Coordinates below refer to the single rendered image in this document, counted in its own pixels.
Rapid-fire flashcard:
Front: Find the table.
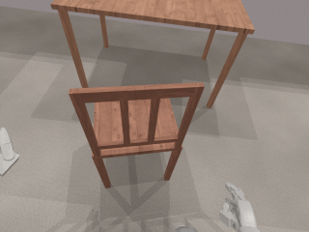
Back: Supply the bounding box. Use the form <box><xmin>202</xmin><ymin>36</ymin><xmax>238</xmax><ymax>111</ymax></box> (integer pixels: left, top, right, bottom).
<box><xmin>50</xmin><ymin>0</ymin><xmax>255</xmax><ymax>108</ymax></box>

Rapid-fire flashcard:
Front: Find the chair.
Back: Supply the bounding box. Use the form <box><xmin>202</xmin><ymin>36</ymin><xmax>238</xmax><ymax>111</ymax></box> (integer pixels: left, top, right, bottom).
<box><xmin>69</xmin><ymin>82</ymin><xmax>205</xmax><ymax>189</ymax></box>

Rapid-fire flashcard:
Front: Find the robot right hand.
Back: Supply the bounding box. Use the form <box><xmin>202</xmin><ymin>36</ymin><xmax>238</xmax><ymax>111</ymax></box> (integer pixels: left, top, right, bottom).
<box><xmin>219</xmin><ymin>182</ymin><xmax>257</xmax><ymax>232</ymax></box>

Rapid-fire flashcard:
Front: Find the robot left hand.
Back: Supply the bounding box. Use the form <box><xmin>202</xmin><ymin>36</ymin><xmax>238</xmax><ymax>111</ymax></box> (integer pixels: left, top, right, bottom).
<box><xmin>0</xmin><ymin>105</ymin><xmax>19</xmax><ymax>177</ymax></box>

